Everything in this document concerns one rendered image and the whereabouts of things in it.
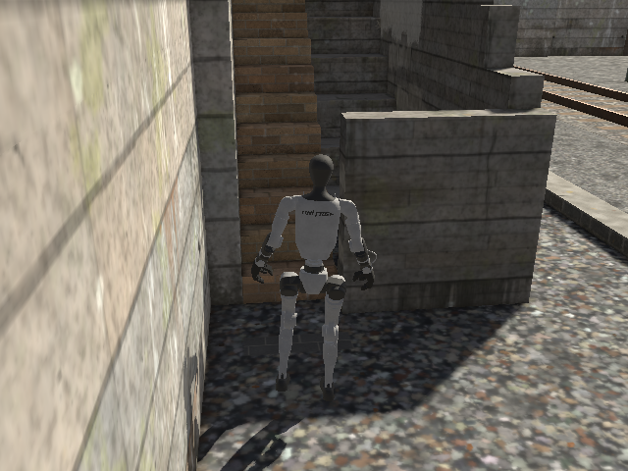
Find stairs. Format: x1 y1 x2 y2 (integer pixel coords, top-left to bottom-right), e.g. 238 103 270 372
232 0 338 304

